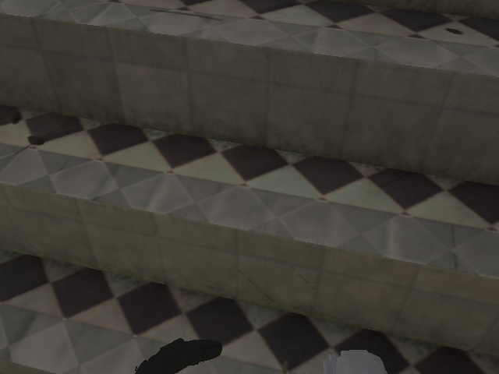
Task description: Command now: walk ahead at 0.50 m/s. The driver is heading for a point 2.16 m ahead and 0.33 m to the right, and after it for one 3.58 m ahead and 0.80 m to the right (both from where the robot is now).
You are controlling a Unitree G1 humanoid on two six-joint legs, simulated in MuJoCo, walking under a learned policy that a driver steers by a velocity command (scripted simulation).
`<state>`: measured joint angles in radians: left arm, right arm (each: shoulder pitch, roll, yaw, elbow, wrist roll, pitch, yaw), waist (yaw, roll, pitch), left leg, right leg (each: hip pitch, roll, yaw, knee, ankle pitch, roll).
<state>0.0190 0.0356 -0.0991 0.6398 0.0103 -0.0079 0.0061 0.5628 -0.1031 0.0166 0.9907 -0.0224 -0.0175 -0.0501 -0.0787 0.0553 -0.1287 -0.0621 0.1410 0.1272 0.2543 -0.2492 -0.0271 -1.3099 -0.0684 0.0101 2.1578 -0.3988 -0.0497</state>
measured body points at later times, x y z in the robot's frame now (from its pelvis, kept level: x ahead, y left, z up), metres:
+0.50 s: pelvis -0.07 -0.03 +0.04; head -0.09 -0.01 +0.49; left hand +0.18 +0.17 +0.00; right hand -0.03 -0.28 -0.08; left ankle -0.09 +0.07 -0.66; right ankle +0.11 -0.16 -0.51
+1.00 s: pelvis -0.17 -0.04 -0.08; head -0.18 -0.07 +0.37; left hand -0.13 +0.20 -0.20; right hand +0.00 -0.26 -0.18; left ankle -0.15 +0.11 -0.60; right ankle -0.20 -0.16 -0.75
